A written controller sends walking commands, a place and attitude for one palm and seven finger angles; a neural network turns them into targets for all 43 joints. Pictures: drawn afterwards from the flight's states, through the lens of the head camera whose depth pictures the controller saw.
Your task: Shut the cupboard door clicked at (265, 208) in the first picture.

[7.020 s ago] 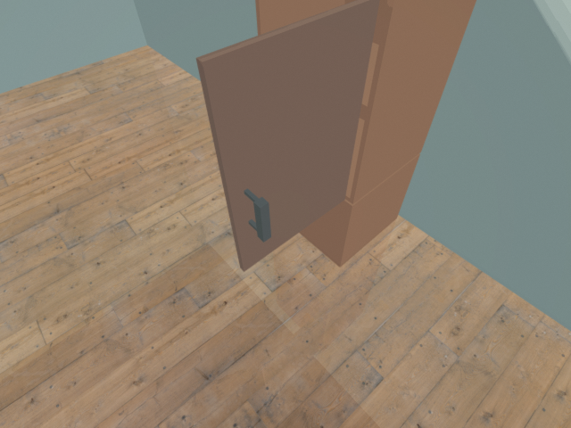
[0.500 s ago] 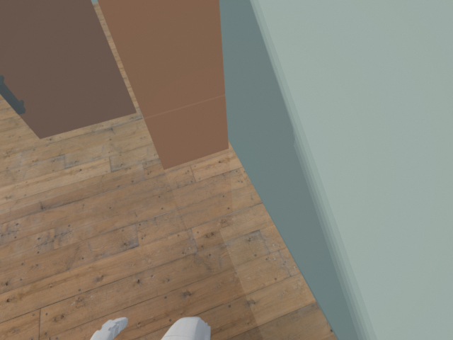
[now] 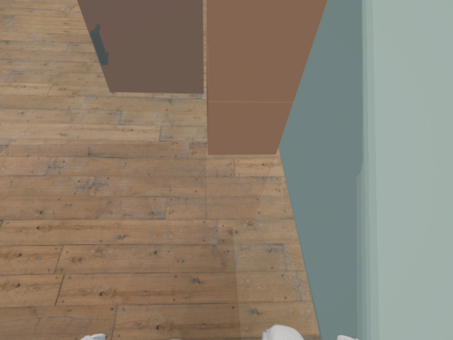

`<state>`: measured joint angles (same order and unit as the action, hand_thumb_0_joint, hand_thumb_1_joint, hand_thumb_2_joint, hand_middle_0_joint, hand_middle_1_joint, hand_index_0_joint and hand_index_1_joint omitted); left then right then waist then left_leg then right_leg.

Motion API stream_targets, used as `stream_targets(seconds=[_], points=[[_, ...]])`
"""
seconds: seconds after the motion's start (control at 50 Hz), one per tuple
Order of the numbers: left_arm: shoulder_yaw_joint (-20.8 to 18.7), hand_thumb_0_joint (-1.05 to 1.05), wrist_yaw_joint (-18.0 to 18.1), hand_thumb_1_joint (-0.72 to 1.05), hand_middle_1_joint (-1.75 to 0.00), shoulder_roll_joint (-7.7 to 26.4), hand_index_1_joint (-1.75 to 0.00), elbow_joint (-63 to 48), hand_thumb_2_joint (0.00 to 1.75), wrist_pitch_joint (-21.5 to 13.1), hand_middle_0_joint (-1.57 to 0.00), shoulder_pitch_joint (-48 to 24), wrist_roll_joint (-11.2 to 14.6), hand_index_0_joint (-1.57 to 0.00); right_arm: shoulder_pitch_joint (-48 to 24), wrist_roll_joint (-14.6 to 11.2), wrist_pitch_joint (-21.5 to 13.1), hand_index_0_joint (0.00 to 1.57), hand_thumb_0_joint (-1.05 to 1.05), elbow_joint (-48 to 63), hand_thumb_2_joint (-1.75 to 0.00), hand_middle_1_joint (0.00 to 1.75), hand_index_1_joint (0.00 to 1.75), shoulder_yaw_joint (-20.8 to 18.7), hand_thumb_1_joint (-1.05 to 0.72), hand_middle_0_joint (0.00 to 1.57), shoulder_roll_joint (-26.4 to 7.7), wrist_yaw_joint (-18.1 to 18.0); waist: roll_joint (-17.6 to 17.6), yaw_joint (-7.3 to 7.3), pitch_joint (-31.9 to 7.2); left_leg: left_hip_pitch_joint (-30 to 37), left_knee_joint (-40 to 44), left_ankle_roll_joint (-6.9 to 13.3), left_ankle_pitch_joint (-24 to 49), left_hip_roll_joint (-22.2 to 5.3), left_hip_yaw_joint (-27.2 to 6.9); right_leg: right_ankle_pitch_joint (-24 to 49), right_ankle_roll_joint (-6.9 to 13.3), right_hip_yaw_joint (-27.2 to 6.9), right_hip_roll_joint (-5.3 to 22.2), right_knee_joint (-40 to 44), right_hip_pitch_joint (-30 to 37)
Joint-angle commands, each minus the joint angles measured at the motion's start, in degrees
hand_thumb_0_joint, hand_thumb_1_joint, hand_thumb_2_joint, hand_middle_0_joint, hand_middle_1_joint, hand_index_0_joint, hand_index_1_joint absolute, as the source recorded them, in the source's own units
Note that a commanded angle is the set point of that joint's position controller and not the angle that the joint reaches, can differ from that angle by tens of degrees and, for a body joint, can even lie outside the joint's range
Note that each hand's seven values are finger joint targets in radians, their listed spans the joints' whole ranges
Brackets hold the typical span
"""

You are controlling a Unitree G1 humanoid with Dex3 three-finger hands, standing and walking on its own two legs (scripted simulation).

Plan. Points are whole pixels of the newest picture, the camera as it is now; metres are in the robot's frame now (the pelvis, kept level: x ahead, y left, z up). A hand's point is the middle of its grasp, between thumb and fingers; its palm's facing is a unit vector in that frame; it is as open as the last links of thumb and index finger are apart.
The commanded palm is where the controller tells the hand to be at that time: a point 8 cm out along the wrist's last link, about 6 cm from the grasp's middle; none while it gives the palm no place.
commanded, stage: turn to face it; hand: left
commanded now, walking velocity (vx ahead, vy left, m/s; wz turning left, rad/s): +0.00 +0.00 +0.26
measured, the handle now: (101, 44) +1.01 +0.54 -0.11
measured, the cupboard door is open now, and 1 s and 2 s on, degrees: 89 89 89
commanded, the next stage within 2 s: take the last steps up to it in 0.12 s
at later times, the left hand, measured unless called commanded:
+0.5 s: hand out of the picture +0.00 +0.14 -0.15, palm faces +0.25 -0.94 -0.24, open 7.3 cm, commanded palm none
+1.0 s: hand (95, 302) +0.18 +0.28 -0.16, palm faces +0.25 -0.95 -0.20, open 7.4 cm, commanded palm none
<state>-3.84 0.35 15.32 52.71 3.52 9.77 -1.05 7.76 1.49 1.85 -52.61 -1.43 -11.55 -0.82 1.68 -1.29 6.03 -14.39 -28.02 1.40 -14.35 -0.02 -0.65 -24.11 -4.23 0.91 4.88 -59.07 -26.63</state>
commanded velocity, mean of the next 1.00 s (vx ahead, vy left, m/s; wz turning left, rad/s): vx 0.24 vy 0.11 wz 0.13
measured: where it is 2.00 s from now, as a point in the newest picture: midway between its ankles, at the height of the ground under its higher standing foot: (180, 248)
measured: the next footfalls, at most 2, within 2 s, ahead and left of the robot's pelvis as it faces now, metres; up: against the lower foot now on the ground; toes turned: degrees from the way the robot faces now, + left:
right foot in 0.16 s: +0.04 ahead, -0.15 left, +0.00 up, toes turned -1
left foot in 0.72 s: +0.14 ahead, +0.16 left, +0.00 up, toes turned +19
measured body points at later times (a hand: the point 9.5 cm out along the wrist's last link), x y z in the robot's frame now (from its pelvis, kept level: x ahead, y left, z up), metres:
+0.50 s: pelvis +0.03 -0.05 +0.01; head +0.06 -0.06 +0.46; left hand -0.01 +0.19 -0.14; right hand +0.14 -0.28 -0.15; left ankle +0.01 +0.10 -0.67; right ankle +0.00 -0.15 -0.74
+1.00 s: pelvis +0.15 +0.08 +0.00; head +0.17 +0.08 +0.45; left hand +0.17 +0.33 -0.14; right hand +0.21 -0.16 -0.15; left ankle +0.10 +0.15 -0.74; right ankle +0.23 -0.03 -0.68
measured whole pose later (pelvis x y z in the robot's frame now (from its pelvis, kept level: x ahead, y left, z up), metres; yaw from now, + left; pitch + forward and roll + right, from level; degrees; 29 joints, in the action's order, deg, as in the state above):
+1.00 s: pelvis +0.15 +0.08 +0.00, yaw +12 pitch -1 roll +2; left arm -3.2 -0.8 10.8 56.4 -0.2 10.6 -1.7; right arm 18.0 1.7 -2.1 -60.1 -1.8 -11.0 -1.1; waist 1.3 -0.7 2.8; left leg -5.5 -20.6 3.7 -14.8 2.9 7.6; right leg -16.6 0.1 4.7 6.7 -55.5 -31.4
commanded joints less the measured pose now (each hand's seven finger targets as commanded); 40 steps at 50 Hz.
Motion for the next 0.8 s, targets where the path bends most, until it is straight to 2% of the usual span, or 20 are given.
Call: stream_targets(seconds=[0.0, 0.06, 0.1, 0.12, 0.14, 0.16, 0.18, 0.2, 0.24, 0.3, 0.38, 0.48, 0.58, 0.62, 0.66, 0.68, 0.7, 0.72, 0.74, 0.78], points=[[0.3, 0.0, 0.0, 0.9, -0.3, 2.1, -0.3, -4.2, 0.9, -1.4, -0.2, -0.8, 0.2, -0.2, 3.3, 0.1, -0.9, 0.2, 0.0, 2.2, -0.9, 0.3, 0.3, -3.4, -0.9, 0.2, -12.1, -0.4, -10.5, 2.69, -8.1, 6.0, 7.6, 8.0, 22.3, -12.7, -10.7, -1.0, 0.1, 2.0, -1.7, 9.7, 2.8], [0.4, 0.0, 0.1, 0.9, -0.3, 2.1, -0.3, -3.6, 0.9, -2.0, -0.2, 1.3, 0.4, -0.2, 2.6, 0.0, -0.7, 0.2, 0.0, 2.1, -0.9, 0.3, 0.3, -3.5, -0.9, 0.2, -12.0, -0.3, -11.8, 1.8, -8.5, 3.9, 5.3, 7.4, 24.1, -12.1, -12.0, 1.3, 0.6, 2.8, -3.6, 18.8, 9.1], [0.0, 0.0, 0.3, 0.9, -0.3, 2.8, -0.3, -2.2, 0.9, -2.8, -0.2, 5.3, 0.6, -0.2, 1.3, -0.5, -0.6, 0.2, 0.0, 2.1, -0.9, 0.3, 0.3, -3.5, -0.9, 0.2, -11.3, -0.2, -8.6, -0.45, -10.1, 0.0, 1.0, 4.6, 20.4, -9.6, -11.4, 12.2, 1.0, 2.9, -3.5, 32.4, 19.0], [-0.5, 0.0, 0.7, 0.9, -0.3, 5.5, -0.3, -1.5, 0.9, -3.6, -0.2, 7.6, 0.2, -0.2, 1.6, -1.0, -0.7, 0.2, 0.0, 2.3, -0.9, 0.3, 0.3, -3.3, -0.9, 0.2, -9.0, 0.0, -2.0, -1.3, -11.2, -5.8, -4.4, 1.4, 10.9, -6.0, -8.6, 17.8, 2.3, -3.1, 2.1, 38.6, 26.6], [-1.5, 0.0, 1.1, 0.9, -0.3, 10.6, -0.3, -1.2, 0.9, -4.1, -0.2, 8.7, -0.6, -0.2, 1.7, -1.4, -0.6, 0.2, 0.0, 3.5, -0.9, 0.3, 0.3, -2.6, -0.9, 0.2, -5.3, 0.4, 13.7, -1.49, -10.0, -14.7, -15.0, -2.8, -10.2, 2.5, 0.3, 25.5, 8.0, -17.1, 15.8, 41.8, 29.3], [-1.3, 0.0, 1.1, 0.9, -0.3, 11.9, -0.3, -1.9, 0.9, -4.1, -0.2, 8.4, -0.5, -0.2, 0.4, -1.2, 0.2, 0.2, 0.0, 4.2, -0.9, 0.3, 0.3, -3.0, -0.9, 0.2, -7.1, 0.4, 12.8, -2.19, -8.5, -12.6, -25.8, -2.8, -22.1, 1.4, -1.7, 28.3, 13.4, -18.9, 22.5, 43.3, 20.7], [-0.7, 0.0, 1.2, 0.9, -0.3, 9.6, -0.3, -2.4, 0.9, -4.1, -0.2, 5.9, -0.4, -0.2, 0.2, -0.8, 0.6, 0.2, 0.0, 3.3, -0.9, 0.3, 0.3, -3.0, -0.9, 0.2, -6.3, 0.7, 8.5, -0.8, -5.8, -13.7, -31.2, -2.5, -19.2, 0.7, -3.3, 28.4, 14.3, -15.0, 19.1, 42.9, 18.1], [-0.5, 0.0, 1.5, 0.9, -0.3, 7.2, -0.3, -2.4, 0.9, -4.3, -0.2, 3.7, -0.3, -0.2, 1.1, -0.5, 0.9, 0.2, 0.0, 1.6, -0.9, 0.3, 0.3, -3.3, -0.9, 0.2, -6.3, 0.5, 13.4, 0.51, -4.5, -15.7, -34.8, -2.9, -16.5, 0.0, -3.5, 33.2, 13.5, -13.3, 15.8, 41.7, 18.6], [-0.2, 0.0, 1.1, 0.9, -0.3, 5.3, -0.3, -2.3, 0.9, -4.9, -0.2, 4.5, 0.2, -0.2, 2.0, -0.4, 0.9, 0.2, 0.0, 0.1, -0.9, 0.3, 0.3, -3.2, -0.9, 0.2, -6.3, 1.1, 10.8, 0.43, -4.6, -17.7, -38.2, -3.9, -10.6, -0.8, -2.3, 32.8, 11.6, -8.1, 13.0, 41.5, 21.9], [-0.5, 0.0, 1.0, 0.9, -0.3, 4.5, -0.3, -0.9, 0.9, -5.9, -0.2, 8.8, 0.1, -0.2, 0.1, -0.3, 0.4, 0.2, 0.0, -0.4, -0.9, 0.3, 0.3, -2.8, -0.9, 0.2, -4.8, 1.9, 6.6, -1.06, -5.6, -19.9, -35.3, -4.5, -6.4, -1.6, -0.7, 27.4, 10.5, -6.1, 13.2, 43.4, 26.8], [-1.1, 0.0, 1.0, 0.9, -0.3, 4.3, -0.3, 2.0, 0.9, -6.7, -0.2, 13.2, -0.3, -0.2, -3.6, -0.2, 0.0, 0.2, 0.0, 0.4, -0.9, 0.3, 0.3, -2.6, -0.9, 0.2, -4.0, 2.5, 4.9, -2.85, -4.0, -22.3, -28.8, -4.9, -5.8, -2.8, 0.6, 21.3, 11.4, -6.8, 15.7, 46.1, 30.5], [-1.2, 0.0, 0.7, 0.9, -0.3, 4.5, -0.3, 4.8, 0.9, -7.2, -0.2, 15.4, -0.6, -0.2, -6.6, -0.3, -0.4, 0.2, 0.0, 1.4, -0.9, 0.3, 0.3, -2.2, -0.9, 0.2, -3.6, 3.2, 7.2, -3.24, -1.9, -22.5, -22.2, -4.4, -4.3, -3.9, 1.8, 18.0, 12.1, -4.9, 17.6, 47.7, 30.1], [-1.2, 0.0, 0.2, 0.9, -0.3, 5.6, -0.3, 6.4, 0.9, -7.0, -0.2, 14.5, -0.9, -0.2, -8.2, -0.5, -1.2, 0.2, 0.0, 2.4, -0.9, 0.3, 0.3, -1.5, -0.9, 0.2, -2.6, 3.9, 8.7, -2.44, 0.1, -13.7, -12.2, -2.8, -3.9, -2.8, 5.0, 17.2, 10.5, 0.1, 17.5, 46.3, 23.2], [-1.5, 0.0, 0.1, 0.9, -0.3, 6.3, -0.3, 6.6, 0.9, -6.8, -0.2, 13.0, -0.8, -0.2, -5.2, -0.5, -1.7, 0.2, 0.0, 1.7, -0.9, 0.3, 0.3, -1.5, -0.9, 0.2, -2.9, 3.9, 8.2, -0.53, -0.3, -6.1, -7.3, -1.9, -3.1, -1.6, 6.6, 17.1, 9.4, 1.9, 16.7, 43.6, 19.3], [-1.4, 0.0, -0.3, 0.9, -0.3, 6.0, -0.3, 6.6, 0.9, -6.6, -0.2, 10.9, -0.5, -0.2, 5.0, -0.2, -2.6, 0.2, 0.0, -1.5, -0.9, 0.3, 0.3, -2.0, -0.9, 0.2, -5.4, 3.1, 3.7, 4.29, -4.7, 10.7, 0.1, -0.9, -0.2, 1.3, 9.8, 20.3, 6.9, 7.1, 12.1, 31.8, 12.3], [-0.7, 0.0, -0.6, 0.9, -0.3, 3.4, -0.3, 5.7, 0.9, -6.4, -0.2, 11.2, -0.3, -0.2, 13.4, 0.2, -3.1, 0.2, 0.0, -3.6, -0.9, 0.3, 0.3, -3.2, -0.9, 0.2, -10.5, 2.3, -6.8, 7.85, -9.4, 22.0, 2.8, 1.8, -4.7, -5.7, 0.8, 13.8, 4.8, 11.1, 7.5, 16.9, 4.5], [0.3, 0.0, -0.8, 0.9, -0.3, 0.1, -0.3, 3.1, 0.9, -6.3, -0.2, 10.2, 0.2, -0.2, 20.8, 0.5, -3.5, 0.2, 0.0, -4.8, -0.9, 0.3, 0.3, -4.6, -0.9, 0.2, -16.0, 1.3, -20.7, 9.76, -12.9, 27.5, 10.1, 8.3, -5.3, -20.4, -22.3, -11.2, 2.1, 11.4, -0.8, -1.9, -8.6], [0.4, 0.0, -0.3, 0.9, -0.3, 0.2, -0.3, 1.5, 0.9, -6.1, -0.2, 6.1, 0.0, -0.2, 21.5, -0.1, -2.8, 0.2, 0.0, -5.5, -0.9, 0.3, 0.3, -4.5, -0.9, 0.2, -16.2, 0.3, -14.9, 9.76, -12.2, 25.0, 13.3, 11.6, -3.4, -23.3, -23.4, -11.8, 3.9, 3.6, 0.3, -10.8, -12.6], [0.4, 0.0, -0.4, 0.9, -0.3, -0.2, -0.3, 0.8, 0.9, -6.3, -0.2, 4.4, 0.0, -0.2, 18.0, -0.1, -2.9, 0.2, 0.0, -4.5, -0.9, 0.3, 0.3, -3.8, -0.9, 0.2, -14.5, 0.1, -9.7, 7.87, -8.4, 20.2, 13.7, 12.9, -4.1, -22.9, -20.7, -8.1, 4.8, 2.3, 2.5, -13.7, -14.7], [0.3, 0.0, -0.6, 0.9, -0.3, -0.4, -0.3, 2.6, 0.9, -5.4, -0.2, 5.2, -0.4, -0.2, 9.8, -0.1, -3.5, 0.2, 0.0, -2.0, -0.9, 0.3, 0.3, -2.3, -0.9, 0.2, -9.5, -0.3, -10.2, 3.95, -4.1, 8.0, 15.4, 10.7, -6.2, -19.3, -16.2, -1.6, 4.6, 0.7, 4.3, -14.1, -11.5]])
